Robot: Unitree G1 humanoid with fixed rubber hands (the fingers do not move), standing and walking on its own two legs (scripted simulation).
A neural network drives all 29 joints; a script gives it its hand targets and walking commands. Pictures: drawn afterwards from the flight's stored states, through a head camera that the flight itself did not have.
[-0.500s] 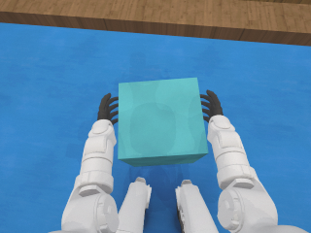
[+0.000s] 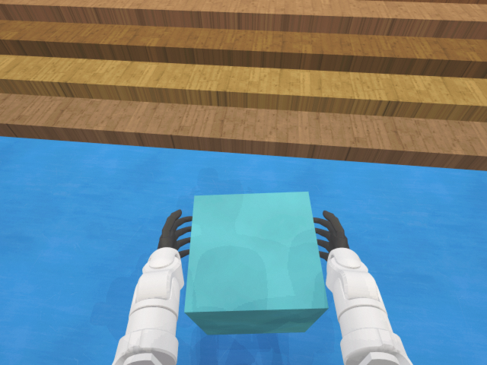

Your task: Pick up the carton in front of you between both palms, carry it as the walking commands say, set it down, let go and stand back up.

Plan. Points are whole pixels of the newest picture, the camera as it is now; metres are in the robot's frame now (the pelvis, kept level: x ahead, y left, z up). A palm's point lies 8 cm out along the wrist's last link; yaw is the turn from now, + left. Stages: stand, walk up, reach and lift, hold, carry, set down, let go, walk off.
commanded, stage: reach and lift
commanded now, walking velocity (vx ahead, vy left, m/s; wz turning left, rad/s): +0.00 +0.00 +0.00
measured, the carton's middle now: (253, 269) +0.30 +0.00 -0.09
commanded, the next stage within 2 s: hold in 1.16 s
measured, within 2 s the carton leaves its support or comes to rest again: neither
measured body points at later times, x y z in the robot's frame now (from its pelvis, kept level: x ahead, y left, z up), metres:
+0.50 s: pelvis -0.01 +0.00 +0.02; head -0.04 +0.00 +0.47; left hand +0.30 +0.15 +0.04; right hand +0.29 -0.15 +0.03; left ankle +0.01 +0.13 -0.72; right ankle +0.01 -0.13 -0.72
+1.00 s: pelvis +0.00 +0.00 +0.03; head -0.03 +0.00 +0.48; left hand +0.30 +0.15 +0.05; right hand +0.30 -0.15 +0.05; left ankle +0.01 +0.13 -0.72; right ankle +0.01 -0.13 -0.72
